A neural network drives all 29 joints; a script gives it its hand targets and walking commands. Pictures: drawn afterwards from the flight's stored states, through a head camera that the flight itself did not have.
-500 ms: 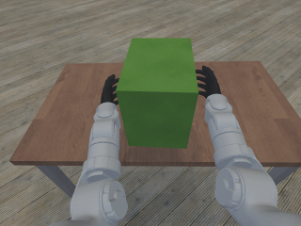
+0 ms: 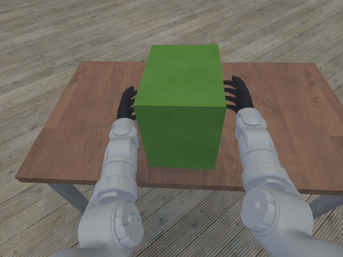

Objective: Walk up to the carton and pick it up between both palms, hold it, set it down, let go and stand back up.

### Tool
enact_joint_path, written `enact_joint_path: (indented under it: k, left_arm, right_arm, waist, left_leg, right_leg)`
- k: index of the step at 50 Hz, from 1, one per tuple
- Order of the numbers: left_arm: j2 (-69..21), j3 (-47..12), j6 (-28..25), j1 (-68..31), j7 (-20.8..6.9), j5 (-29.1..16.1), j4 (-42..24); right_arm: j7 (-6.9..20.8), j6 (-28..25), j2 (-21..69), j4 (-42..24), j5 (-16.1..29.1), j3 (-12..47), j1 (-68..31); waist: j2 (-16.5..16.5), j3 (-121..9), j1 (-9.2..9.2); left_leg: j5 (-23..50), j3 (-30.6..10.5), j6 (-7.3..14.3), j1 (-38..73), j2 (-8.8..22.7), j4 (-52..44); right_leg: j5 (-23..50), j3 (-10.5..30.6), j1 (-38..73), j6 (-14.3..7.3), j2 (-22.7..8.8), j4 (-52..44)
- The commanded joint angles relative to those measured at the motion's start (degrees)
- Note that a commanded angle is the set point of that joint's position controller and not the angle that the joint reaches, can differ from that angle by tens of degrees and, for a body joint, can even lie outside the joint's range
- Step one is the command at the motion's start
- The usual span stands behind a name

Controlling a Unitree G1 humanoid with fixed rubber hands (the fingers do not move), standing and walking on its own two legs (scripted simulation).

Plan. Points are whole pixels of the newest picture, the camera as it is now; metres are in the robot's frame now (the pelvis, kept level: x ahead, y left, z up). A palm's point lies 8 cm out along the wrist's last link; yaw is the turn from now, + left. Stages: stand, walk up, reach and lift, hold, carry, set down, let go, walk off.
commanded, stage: set down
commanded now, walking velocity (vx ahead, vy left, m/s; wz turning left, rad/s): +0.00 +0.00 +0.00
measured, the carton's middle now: (182, 106) +0.51 -0.02 +0.05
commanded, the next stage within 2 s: none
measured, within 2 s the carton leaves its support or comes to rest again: rests again in 0.46 s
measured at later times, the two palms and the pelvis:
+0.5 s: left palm (135, 122) +0.43 +0.10 +0.09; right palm (250, 115) +0.43 -0.18 +0.09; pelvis +0.00 +0.00 +0.00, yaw -1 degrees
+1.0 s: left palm (133, 126) +0.42 +0.11 +0.08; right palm (247, 120) +0.42 -0.17 +0.09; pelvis -0.01 +0.00 +0.00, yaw -1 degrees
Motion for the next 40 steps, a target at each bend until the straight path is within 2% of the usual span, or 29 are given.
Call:
enact_joint_path:
  k: [1, 3, 5, 6, 10, 12, 14, 16, 19, 21, 23, 24, 27, 29, 30, 31, 36, 37, 40]
  left_arm:
    - [-25.4, -16.0, -5.8, -34.0, -6.5, -2.8, -2.5]
    - [-25.9, -16.8, -6.1, -33.6, -6.3, -2.7, -1.7]
    - [-25.7, -16.8, -6.1, -32.9, -6.1, -2.2, -1.4]
    - [-25.4, -16.6, -6.1, -32.4, -6.0, -1.6, -1.3]
    - [-25.3, -15.8, -5.9, -30.7, -5.5, -0.5, -2.5]
    - [-25.1, -15.9, -5.6, -30.0, -5.5, -0.5, -2.4]
    - [-24.9, -14.7, -5.2, -28.6, -5.5, 0.4, -1.9]
    - [-24.7, -13.6, -5.2, -27.4, -5.5, 0.6, -1.7]
    - [-23.8, -13.6, -6.2, -28.0, -5.5, 0.1, -0.9]
    - [-24.1, -13.4, -7.3, -28.5, -5.4, 0.4, -0.9]
    - [-24.5, -12.6, -8.3, -29.6, -5.2, 0.3, -0.3]
    - [-24.2, -12.5, -8.6, -30.0, -5.2, 0.4, 0.7]
    - [-25.0, -11.4, -9.4, -29.5, -5.3, 1.2, 3.3]
    - [-24.4, -10.3, -10.0, -29.5, -5.4, 1.9, 3.9]
    - [-23.6, -9.9, -10.2, -30.2, -5.6, 2.2, 3.7]
    - [-23.5, -9.6, -10.5, -29.9, -5.9, 2.4, 4.6]
    - [-22.4, -9.5, -10.1, -28.4, -6.3, 3.2, 4.6]
    - [-22.1, -9.3, -9.8, -27.8, -6.5, 3.2, 4.5]
    - [-22.0, -9.0, -9.4, -27.1, -7.1, 3.9, 3.6]
  right_arm:
    - [8.3, -4.0, 27.5, 0.5, 0.6, 13.2, -28.3]
    - [8.5, -4.5, 27.3, 1.3, 0.4, 13.0, -27.9]
    - [8.6, -4.3, 27.9, 3.3, 0.3, 12.9, -26.9]
    - [8.7, -4.3, 27.2, 3.3, 0.5, 12.7, -26.6]
    - [9.1, -4.4, 26.7, 4.9, 1.7, 12.7, -24.8]
    - [8.9, -4.4, 26.5, 5.8, 2.0, 12.5, -24.6]
    - [9.1, -4.6, 26.5, 5.7, 2.3, 13.2, -24.2]
    - [9.0, -4.8, 26.5, 4.8, 2.3, 13.3, -23.8]
    - [8.8, -5.1, 27.0, 3.1, 2.4, 13.9, -24.6]
    - [8.6, -5.5, 27.5, 2.5, 0.8, 14.0, -24.6]
    - [8.6, -6.2, 27.7, 1.5, 0.0, 14.1, -25.9]
    - [8.6, -6.5, 28.0, 1.5, 0.0, 13.8, -25.9]
    - [8.4, -7.0, 28.0, 1.5, -1.1, 12.8, -26.2]
    - [8.1, -7.2, 28.3, 2.2, -2.2, 11.9, -25.3]
    - [7.9, -6.9, 28.3, 2.7, -2.1, 11.5, -24.4]
    - [7.9, -6.9, 28.2, 3.2, -2.9, 10.4, -23.9]
    - [7.8, -5.8, 27.1, 5.9, -3.9, 8.0, -20.3]
    - [7.8, -5.6, 26.3, 5.6, -4.6, 7.2, -20.6]
    - [7.7, -5.2, 25.9, 5.4, -6.3, 4.6, -19.0]
  waist:
    - [-0.8, -36.0, -1.36]
    - [-0.5, -34.7, -1.95]
    - [1.0, -33.4, -1.48]
    - [0.2, -32.3, -1.72]
    - [1.9, -28.3, -0.36]
    - [2.2, -28.2, -0.41]
    - [1.4, -27.5, 0.28]
    - [-0.8, -27.5, 0.64]
    - [-1.7, -30.8, 0.92]
    - [-3.1, -31.8, 1.12]
    - [-5.0, -32.2, 1.68]
    - [-4.4, -32.8, 2.26]
    - [-4.6, -31.1, 1.94]
    - [-5.8, -30.3, 1.62]
    - [-4.7, -29.4, 1.47]
    - [-5.0, -28.3, 1.25]
    - [-0.7, -26.3, 0.69]
    - [-0.9, -25.1, 0.13]
    - [0.2, -25.3, 0.19]
  left_leg:
    - [24.0, 1.4, 1.5, 11.5, -0.1, -1.0]
    - [25.0, 1.4, 0.8, 12.0, -0.4, -0.1]
    - [26.0, 1.4, 0.3, 12.3, -0.5, 0.5]
    - [26.2, 1.4, 0.1, 13.1, -0.4, 0.6]
    - [27.3, 1.4, -0.7, 13.2, -0.7, 1.3]
    - [27.2, 1.4, -0.6, 12.2, -0.6, 1.0]
    - [28.4, 1.8, -0.4, 12.3, -0.3, 1.1]
    - [26.9, 1.9, 0.1, 11.0, -0.6, 0.4]
    - [24.8, 2.6, 1.1, 7.4, -0.8, -0.9]
    - [22.3, 2.4, 1.3, 4.4, -0.6, -1.9]
    - [21.0, 2.4, 2.2, 2.4, -0.5, -3.2]
    - [20.1, 2.3, 2.6, 1.8, -0.5, -3.4]
    - [17.1, 2.7, 3.5, -1.1, -0.5, -4.5]
    - [13.9, 2.3, 4.0, -2.5, -0.7, -5.3]
    - [12.5, 2.7, 4.2, -3.1, -0.8, -5.8]
    - [12.7, 2.8, 4.2, -3.5, -1.0, -5.6]
    - [10.9, 3.0, 3.2, -2.6, -0.8, -4.9]
    - [11.2, 2.7, 3.0, -2.5, -0.6, -5.0]
    - [10.3, 2.8, 3.0, -2.6, -0.6, -5.1]
  right_leg:
    - [33.9, -0.1, 17.2, 3.0, 1.1, 3.5]
    - [33.2, -0.4, 15.5, 2.7, 1.4, 3.2]
    - [32.6, -0.2, 14.2, 2.5, 1.5, 2.7]
    - [31.1, -0.5, 13.2, 2.2, 1.8, 2.5]
    - [31.5, 0.1, 12.7, 1.8, 1.6, 1.2]
    - [31.2, 0.5, 13.4, 1.9, 1.4, 1.5]
    - [32.8, 0.3, 14.0, 2.1, 1.4, 1.4]
    - [31.7, 0.5, 15.4, 2.3, 1.4, 1.4]
    - [34.4, 1.3, 18.8, 3.1, 0.9, 3.2]
    - [34.9, 1.4, 21.6, 2.9, 0.7, 4.0]
    - [36.1, 1.7, 22.4, 3.7, 0.4, 4.7]
    - [34.8, 1.8, 22.4, 3.5, 0.3, 5.0]
    - [34.8, 2.0, 22.6, 4.1, 0.0, 5.3]
    - [33.7, 1.8, 23.1, 4.5, 0.0, 5.5]
    - [31.9, 1.9, 23.2, 4.9, -0.4, 5.5]
    - [31.3, 1.5, 22.4, 5.0, 0.0, 5.4]
    - [25.1, 1.7, 19.6, 3.6, -0.3, 3.8]
    - [24.9, 1.8, 18.3, 3.9, -0.4, 3.1]
    - [22.1, 1.7, 16.5, 3.7, -0.6, 2.1]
